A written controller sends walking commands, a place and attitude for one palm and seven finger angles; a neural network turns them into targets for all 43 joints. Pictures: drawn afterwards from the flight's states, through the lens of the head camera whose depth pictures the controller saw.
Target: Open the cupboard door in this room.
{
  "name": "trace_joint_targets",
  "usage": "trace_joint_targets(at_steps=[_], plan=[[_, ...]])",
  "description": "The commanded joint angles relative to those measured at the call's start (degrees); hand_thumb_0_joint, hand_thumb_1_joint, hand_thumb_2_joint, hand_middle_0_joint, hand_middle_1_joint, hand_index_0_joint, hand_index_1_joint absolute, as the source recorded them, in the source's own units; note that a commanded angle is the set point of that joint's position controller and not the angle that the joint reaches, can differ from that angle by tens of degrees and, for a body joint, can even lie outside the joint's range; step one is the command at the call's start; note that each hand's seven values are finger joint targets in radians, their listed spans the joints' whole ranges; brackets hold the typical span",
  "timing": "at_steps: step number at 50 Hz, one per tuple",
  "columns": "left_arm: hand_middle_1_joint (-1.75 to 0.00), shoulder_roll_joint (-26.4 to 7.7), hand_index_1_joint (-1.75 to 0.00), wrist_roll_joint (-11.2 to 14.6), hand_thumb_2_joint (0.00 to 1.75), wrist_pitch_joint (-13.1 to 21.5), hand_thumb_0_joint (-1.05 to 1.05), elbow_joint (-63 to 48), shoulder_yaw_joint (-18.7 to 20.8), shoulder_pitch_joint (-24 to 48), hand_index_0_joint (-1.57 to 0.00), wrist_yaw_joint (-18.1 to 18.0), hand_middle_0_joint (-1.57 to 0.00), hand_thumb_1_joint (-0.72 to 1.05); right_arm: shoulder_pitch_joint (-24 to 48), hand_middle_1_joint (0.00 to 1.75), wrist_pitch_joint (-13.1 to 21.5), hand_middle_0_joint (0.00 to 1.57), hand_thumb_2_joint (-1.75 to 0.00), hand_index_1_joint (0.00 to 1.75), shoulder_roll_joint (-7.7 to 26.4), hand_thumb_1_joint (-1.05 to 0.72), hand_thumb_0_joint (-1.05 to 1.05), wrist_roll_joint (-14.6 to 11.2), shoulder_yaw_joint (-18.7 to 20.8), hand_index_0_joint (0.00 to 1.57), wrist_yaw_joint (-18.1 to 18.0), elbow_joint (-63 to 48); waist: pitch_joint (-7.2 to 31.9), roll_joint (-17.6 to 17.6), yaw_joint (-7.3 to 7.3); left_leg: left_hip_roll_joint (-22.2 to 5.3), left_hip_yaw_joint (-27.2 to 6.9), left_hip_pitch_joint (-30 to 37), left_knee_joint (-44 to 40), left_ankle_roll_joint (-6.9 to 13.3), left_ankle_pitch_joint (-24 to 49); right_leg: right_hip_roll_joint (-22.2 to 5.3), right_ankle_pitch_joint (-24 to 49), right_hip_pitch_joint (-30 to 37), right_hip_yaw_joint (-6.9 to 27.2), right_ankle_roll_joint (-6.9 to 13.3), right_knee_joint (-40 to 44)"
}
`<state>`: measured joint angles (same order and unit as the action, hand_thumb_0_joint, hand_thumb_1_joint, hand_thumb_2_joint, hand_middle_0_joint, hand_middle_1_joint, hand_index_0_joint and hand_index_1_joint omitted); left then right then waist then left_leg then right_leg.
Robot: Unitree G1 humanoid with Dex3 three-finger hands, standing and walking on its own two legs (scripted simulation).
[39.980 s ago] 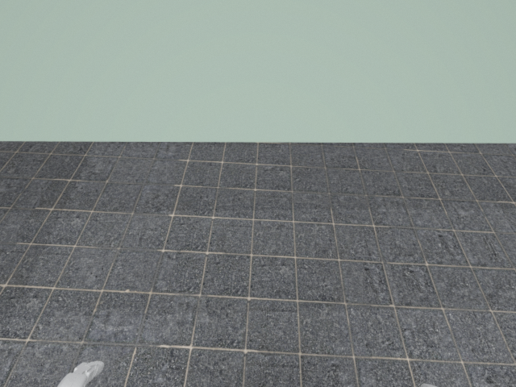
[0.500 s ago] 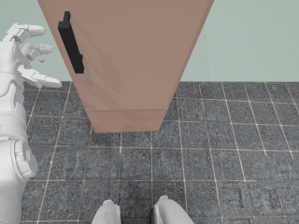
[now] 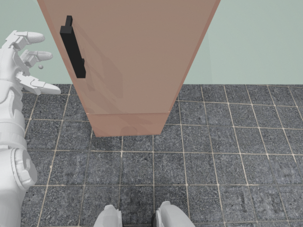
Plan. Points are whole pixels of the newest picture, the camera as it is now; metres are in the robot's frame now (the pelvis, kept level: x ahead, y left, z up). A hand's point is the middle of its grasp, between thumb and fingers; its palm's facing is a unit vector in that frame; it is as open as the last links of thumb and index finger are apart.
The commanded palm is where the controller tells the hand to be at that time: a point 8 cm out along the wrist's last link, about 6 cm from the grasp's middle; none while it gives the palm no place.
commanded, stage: move the hooked fingers beside the handle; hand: left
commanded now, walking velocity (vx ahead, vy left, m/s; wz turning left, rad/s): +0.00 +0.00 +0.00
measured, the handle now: (75, 49) +0.56 +0.16 +0.08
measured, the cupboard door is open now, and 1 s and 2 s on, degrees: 0 0 0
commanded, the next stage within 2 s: slide the fingers in behind the handle in 0.76 s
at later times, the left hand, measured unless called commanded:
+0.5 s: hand (47, 67) +0.50 +0.22 +0.08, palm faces -0.02 -1.00 +0.00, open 14.0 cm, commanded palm +0.48 +0.27 +0.07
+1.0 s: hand (46, 67) +0.50 +0.22 +0.08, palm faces -0.01 -1.00 -0.01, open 14.0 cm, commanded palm +0.48 +0.26 +0.07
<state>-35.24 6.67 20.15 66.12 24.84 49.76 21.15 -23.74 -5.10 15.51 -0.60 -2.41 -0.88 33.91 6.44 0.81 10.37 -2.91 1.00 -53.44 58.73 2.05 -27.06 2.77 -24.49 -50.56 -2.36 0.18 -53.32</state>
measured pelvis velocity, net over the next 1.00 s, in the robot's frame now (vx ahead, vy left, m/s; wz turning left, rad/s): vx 0.00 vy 0.00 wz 0.00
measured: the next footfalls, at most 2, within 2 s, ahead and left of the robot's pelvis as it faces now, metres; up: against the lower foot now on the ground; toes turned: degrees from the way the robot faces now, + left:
none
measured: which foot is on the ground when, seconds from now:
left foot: down 0.00-1.00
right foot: down 0.00-1.00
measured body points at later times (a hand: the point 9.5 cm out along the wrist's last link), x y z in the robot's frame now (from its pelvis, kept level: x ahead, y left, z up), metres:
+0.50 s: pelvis -0.01 +0.00 +0.00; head +0.12 +0.03 +0.43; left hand +0.49 +0.28 +0.08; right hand +0.00 -0.27 -0.11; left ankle +0.00 +0.09 -0.67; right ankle +0.00 -0.12 -0.67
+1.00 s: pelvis +0.00 +0.00 +0.00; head +0.13 +0.04 +0.42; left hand +0.49 +0.28 +0.08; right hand -0.01 -0.27 -0.10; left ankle +0.00 +0.09 -0.67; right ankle +0.00 -0.12 -0.67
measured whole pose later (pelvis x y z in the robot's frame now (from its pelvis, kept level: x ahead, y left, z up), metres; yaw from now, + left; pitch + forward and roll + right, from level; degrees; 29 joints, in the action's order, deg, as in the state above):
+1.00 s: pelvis +0.00 +0.00 +0.00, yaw +0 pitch +22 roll -4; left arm -33.7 7.1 22.4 65.6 23.9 50.9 20.1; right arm -23.9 -4.7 15.7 -0.2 -2.3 -0.6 34.9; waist 6.3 0.8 10.4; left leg -2.8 0.6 -55.4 60.2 2.1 -27.2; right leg 2.7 -24.7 -52.3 -2.7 0.1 -54.6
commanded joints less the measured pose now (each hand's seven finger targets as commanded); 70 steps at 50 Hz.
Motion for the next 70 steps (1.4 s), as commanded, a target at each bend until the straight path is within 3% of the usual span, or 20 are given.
trace_joint_targets(at_steps=[1,6,10,12,17,20,23,25,28,31,35,40,43,47,50,53,58,62,66,70], plan=[[-1.20,-11.2,-1.20,2.0,0.30,5.0,0.00,-14.4,-0.2,22.8,-0.30,0.5,-0.30,-0.50,-9.4,0.30,0.6,0.20,-0.90,0.30,10.7,-0.90,0.00,0.4,4.3,0.20,-0.2,-2.3,26.9,10.2,-0.58,0.3,-4.8,28.4,-5.1,-0.8,33.5,1.1,20.9,6.3,-0.1,1.2,4.0],[-1.20,-11.3,-1.20,1.5,0.30,3.3,0.00,-10.4,-0.1,24.2,-0.30,-0.8,-0.30,-0.50,-8.8,0.30,0.5,0.20,-0.90,0.30,11.1,-0.90,0.00,0.2,4.1,0.20,-0.5,-2.3,22.3,7.5,0.09,0.8,-4.4,23.5,-5.7,-0.4,26.6,0.8,17.9,5.5,0.0,1.1,4.3],[-1.20,-14.4,-1.20,0.2,0.30,4.9,0.00,-12.0,1.1,27.7,-0.30,-2.1,-0.30,-0.50,-8.0,0.30,0.9,0.20,-0.90,0.30,11.0,-0.90,0.00,0.3,3.7,0.20,-0.7,-2.6,24.0,8.0,0.24,1.0,-4.5,22.4,-5.4,-0.4,23.7,0.6,16.3,6.2,0.6,1.0,4.1],[-1.20,-17.3,-1.20,-0.2,0.30,6.6,0.00,-14.9,3.0,29.6,-0.30,-2.4,-0.30,-0.50,-8.1,0.30,1.2,0.20,-0.90,0.30,11.1,-0.90,0.00,0.6,3.8,0.20,-0.8,-2.4,28.3,11.0,-0.57,0.8,-5.0,25.5,-4.9,-0.8,26.5,0.7,17.5,6.6,0.8,1.2,3.2],[-1.20,-10.8,-1.20,0.4,0.30,6.2,0.00,-12.5,-1.5,28.9,-0.30,-1.3,-0.30,-0.50,-8.1,0.30,1.4,0.20,-0.90,0.30,11.0,-0.90,0.00,0.4,3.9,0.20,-0.5,-1.3,28.0,13.0,0.54,0.1,-6.3,30.1,-5.1,-1.6,29.1,0.9,15.7,2.2,-0.3,1.3,3.6],[-1.20,-8.7,-1.20,0.8,0.30,3.0,0.00,-7.3,-3.0,26.7,-0.30,-0.9,-0.30,-0.50,-8.4,0.30,1.2,0.20,-0.90,0.30,11.2,-0.90,0.00,0.3,3.8,0.20,-0.5,-1.2,23.0,8.7,1.26,0.5,-5.7,25.0,-5.8,-0.9,24.3,0.8,14.3,2.5,-0.6,1.1,4.6],[-1.20,-12.1,-1.20,0.3,0.30,1.1,0.00,-3.6,-0.7,25.2,-0.30,-1.4,-0.30,-0.50,-8.9,0.30,1.0,0.20,-0.90,0.30,11.7,-0.90,0.00,0.3,3.4,0.20,-0.9,-1.9,20.1,5.3,0.99,1.0,-4.8,18.9,-5.9,-0.2,20.8,0.6,14.2,4.7,0.0,1.0,4.6],[-1.20,-14.9,-1.20,-0.3,0.30,1.8,0.00,-5.6,0.7,27.1,-0.30,-2.0,-0.30,-0.50,-9.1,0.30,1.2,0.20,-0.90,0.30,11.6,-0.90,0.00,0.4,3.3,0.20,-1.0,-2.5,21.5,4.5,0.95,1.2,-4.4,17.0,-5.5,0.1,20.0,0.5,14.6,6.3,0.7,0.8,4.3],[-1.20,-18.6,-1.20,-1.0,0.30,5.7,0.00,-11.9,3.3,30.2,-0.30,-2.8,-0.30,-0.50,-9.1,0.30,1.6,0.20,-0.90,0.30,11.4,-0.90,0.00,0.9,3.5,0.20,-0.8,-2.7,27.9,10.2,-0.20,1.0,-4.7,21.9,-4.3,-0.4,23.4,0.5,15.7,5.8,1.0,1.1,3.0],[-1.20,-19.2,-1.20,-0.4,0.30,8.1,0.00,-15.4,4.2,30.8,-0.30,-2.7,-0.30,-0.50,-9.4,0.30,1.6,0.20,-0.90,0.30,11.3,-0.90,0.00,1.0,3.7,0.20,-0.5,-2.6,32.2,11.9,-0.55,0.9,-5.0,25.4,-4.0,-0.7,27.4,0.9,18.1,7.8,1.0,1.3,2.4],[-1.20,-14.3,-1.20,-0.4,0.30,4.3,0.00,-8.0,0.6,26.5,-0.30,-1.1,-0.30,-0.50,-9.5,0.30,1.0,0.20,-0.90,0.30,11.3,-0.90,0.00,0.4,3.7,0.20,-0.4,-1.8,26.1,10.3,0.61,0.8,-4.5,23.0,-4.9,-0.5,23.7,1.0,15.9,5.6,0.4,1.0,4.1],[-1.20,-14.8,-1.20,-0.1,0.30,1.3,0.00,-6.1,0.2,24.9,-0.30,0.0,-0.30,-0.50,-9.9,0.30,0.6,0.20,-0.90,0.30,11.6,-0.90,0.00,0.2,3.4,0.20,-1.0,-2.4,22.1,6.6,0.82,1.0,-4.0,18.3,-5.5,0.1,21.5,0.9,16.1,6.6,0.5,0.8,4.7],[-1.20,-16.7,-1.20,0.6,0.30,4.1,0.00,-11.1,1.9,28.6,-0.30,-0.5,-0.30,-0.50,-10.0,0.30,1.0,0.20,-0.90,0.30,11.6,-0.90,0.00,0.6,3.6,0.20,-0.9,-2.0,25.6,9.5,0.49,0.8,-4.6,22.0,-4.7,-0.3,24.7,1.0,17.2,5.9,0.7,1.1,3.9],[-1.20,-11.9,-1.20,1.6,0.30,6.8,0.00,-14.4,0.1,28.0,-0.30,-0.8,-0.30,-0.50,-9.8,0.30,1.3,0.20,-0.90,0.30,11.0,-0.90,0.00,0.9,4.1,0.20,-0.2,-1.1,30.2,11.8,0.46,0.4,-5.4,28.1,-3.5,-1.0,30.9,1.2,19.4,4.2,0.1,1.2,2.9],[-1.20,-9.5,-1.20,1.3,0.30,4.9,0.00,-11.0,-1.6,24.6,-0.30,-1.1,-0.30,-0.50,-9.4,0.30,0.8,0.20,-0.90,0.30,11.0,-0.90,0.00,0.6,4.1,0.20,0.0,-1.3,26.2,9.6,0.32,0.6,-5.0,25.5,-4.5,-0.9,28.4,1.1,18.1,4.5,-0.2,1.1,3.6],[-1.20,-11.1,-1.20,0.4,0.30,3.0,0.00,-10.4,-0.8,25.5,-0.30,-2.2,-0.30,-0.50,-9.4,0.30,0.5,0.20,-0.90,0.30,11.1,-0.90,0.00,0.4,4.1,0.20,-0.1,-1.6,24.5,9.4,0.16,0.7,-4.8,23.9,-4.9,-0.7,26.8,1.0,17.7,4.6,-0.3,1.1,3.7],[-1.20,-9.4,-1.20,0.4,0.30,5.7,0.00,-16.4,-0.9,28.2,-0.30,-5.1,-0.30,-0.50,-8.8,0.30,1.1,0.20,-0.90,0.30,10.4,-0.90,0.00,0.8,4.3,0.20,0.2,-2.0,28.9,10.9,-0.09,0.5,-5.5,28.1,-4.3,-1.2,30.8,1.1,19.1,4.5,-0.2,1.2,3.0],[-1.20,-5.5,-1.20,0.1,0.30,6.8,0.00,-13.7,-3.2,28.0,-0.30,-6.1,-0.30,-0.50,-8.4,0.30,1.5,0.20,-0.90,0.30,10.0,-0.90,0.00,0.9,4.3,0.20,0.6,-1.4,26.8,9.3,0.80,0.5,-5.4,26.9,-4.2,-1.2,28.8,1.1,18.0,3.6,-0.2,1.0,3.0],[-1.20,-6.5,-1.20,-0.5,0.30,5.4,0.00,-12.2,-2.5,24.8,-0.30,-6.5,-0.30,-0.50,-8.8,0.30,1.3,0.20,-0.90,0.30,10.3,-0.90,0.00,0.9,4.2,0.20,0.8,-2.0,26.8,8.6,-0.48,1.0,-5.0,25.0,-4.9,-1.0,28.4,0.8,18.9,6.3,-0.2,1.3,2.8],[-1.20,-3.6,-1.20,-0.2,0.30,5.3,0.00,-13.6,-3.8,24.4,-0.30,-7.3,-0.30,-0.50,-8.2,0.30,1.1,0.20,-0.90,0.30,9.8,-0.90,0.00,0.9,4.4,0.20,1.1,-2.6,26.9,7.9,-0.64,0.9,-4.8,25.3,-5.0,-1.1,28.5,0.9,19.2,6.2,-0.3,1.1,3.0]])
